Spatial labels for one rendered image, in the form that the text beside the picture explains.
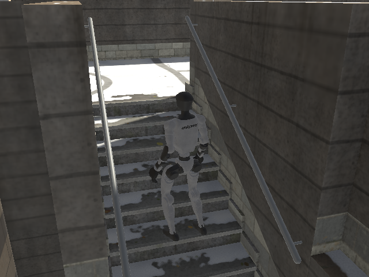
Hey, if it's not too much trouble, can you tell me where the stairs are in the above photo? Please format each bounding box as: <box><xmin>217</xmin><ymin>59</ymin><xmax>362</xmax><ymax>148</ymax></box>
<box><xmin>93</xmin><ymin>102</ymin><xmax>255</xmax><ymax>277</ymax></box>

